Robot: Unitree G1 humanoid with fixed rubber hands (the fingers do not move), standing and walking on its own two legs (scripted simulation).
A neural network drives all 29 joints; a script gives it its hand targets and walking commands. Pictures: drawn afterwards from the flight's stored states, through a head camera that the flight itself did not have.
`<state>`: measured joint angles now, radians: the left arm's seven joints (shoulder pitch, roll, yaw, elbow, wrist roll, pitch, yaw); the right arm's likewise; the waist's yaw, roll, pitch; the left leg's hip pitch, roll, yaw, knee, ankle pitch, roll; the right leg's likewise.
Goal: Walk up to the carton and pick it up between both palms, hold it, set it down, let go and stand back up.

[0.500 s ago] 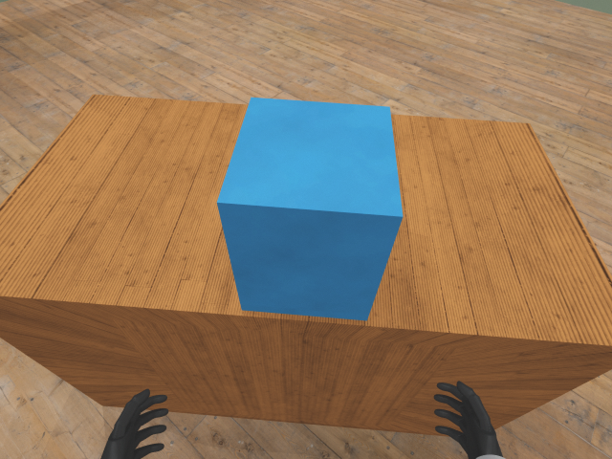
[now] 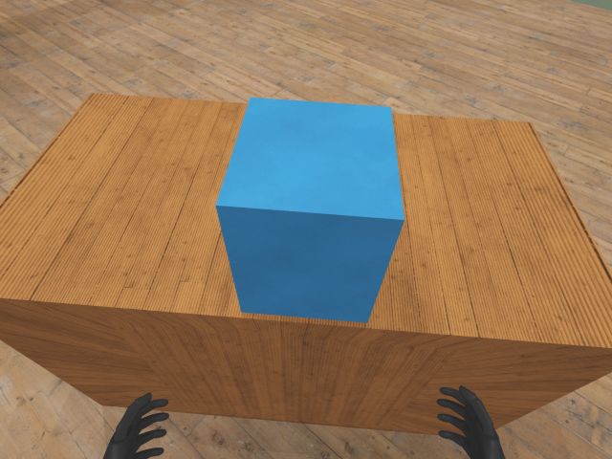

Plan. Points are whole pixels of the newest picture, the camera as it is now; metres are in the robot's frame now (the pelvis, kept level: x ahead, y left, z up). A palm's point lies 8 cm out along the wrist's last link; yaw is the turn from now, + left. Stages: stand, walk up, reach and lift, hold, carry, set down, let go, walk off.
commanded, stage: let go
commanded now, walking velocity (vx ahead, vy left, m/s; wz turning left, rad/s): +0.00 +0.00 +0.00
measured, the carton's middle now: (311, 215) +0.44 -0.02 +0.05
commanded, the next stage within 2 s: stand in 0.20 s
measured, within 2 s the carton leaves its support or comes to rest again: neither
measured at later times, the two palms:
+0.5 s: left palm (87, 455) +0.16 +0.27 -0.07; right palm out of the picture +0.12 -0.29 -0.10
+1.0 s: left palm out of the picture +0.14 +0.27 -0.08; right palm out of the picture +0.11 -0.29 -0.10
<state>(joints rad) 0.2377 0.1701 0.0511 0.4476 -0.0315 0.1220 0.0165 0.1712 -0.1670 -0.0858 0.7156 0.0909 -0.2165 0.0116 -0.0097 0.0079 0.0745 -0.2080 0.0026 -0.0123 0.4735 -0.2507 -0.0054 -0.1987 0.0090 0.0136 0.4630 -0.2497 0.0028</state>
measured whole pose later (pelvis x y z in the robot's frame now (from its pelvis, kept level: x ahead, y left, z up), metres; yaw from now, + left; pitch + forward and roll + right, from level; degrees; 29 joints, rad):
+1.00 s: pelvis +0.01 +0.00 +0.00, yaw +0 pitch +0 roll +0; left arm 0.23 0.30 0.05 0.65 0.03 0.00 0.00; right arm 0.17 -0.32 -0.09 0.89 0.09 -0.03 0.02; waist -0.01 0.01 -0.02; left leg -0.21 0.00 -0.01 0.47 -0.26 0.00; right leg -0.20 0.01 0.01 0.46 -0.26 0.00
